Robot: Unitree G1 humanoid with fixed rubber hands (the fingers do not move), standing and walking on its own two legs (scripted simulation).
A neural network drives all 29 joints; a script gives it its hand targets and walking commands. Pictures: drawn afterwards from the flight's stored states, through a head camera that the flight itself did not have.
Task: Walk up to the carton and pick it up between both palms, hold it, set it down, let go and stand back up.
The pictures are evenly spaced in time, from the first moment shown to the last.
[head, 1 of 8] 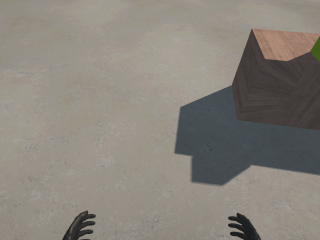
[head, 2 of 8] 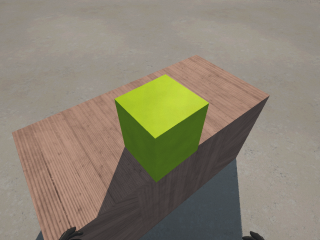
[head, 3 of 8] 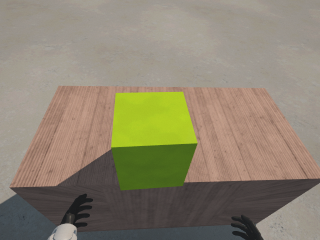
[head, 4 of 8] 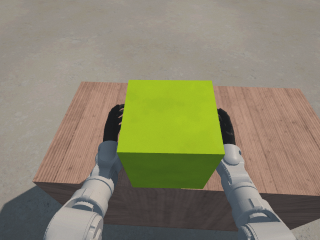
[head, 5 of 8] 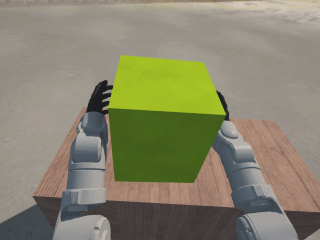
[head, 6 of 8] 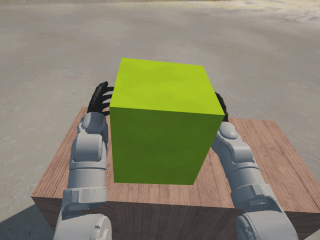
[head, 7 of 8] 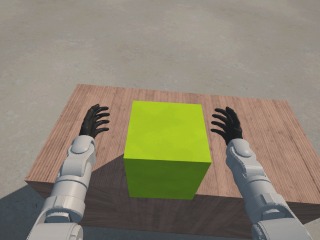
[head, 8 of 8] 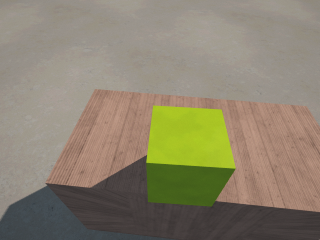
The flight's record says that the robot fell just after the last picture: no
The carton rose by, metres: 0.23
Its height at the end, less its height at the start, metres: +0.00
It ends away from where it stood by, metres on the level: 0.01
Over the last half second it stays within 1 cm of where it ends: yes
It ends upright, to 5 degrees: yes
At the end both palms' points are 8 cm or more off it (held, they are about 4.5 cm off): yes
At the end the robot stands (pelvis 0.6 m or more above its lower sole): yes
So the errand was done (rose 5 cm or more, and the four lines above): yes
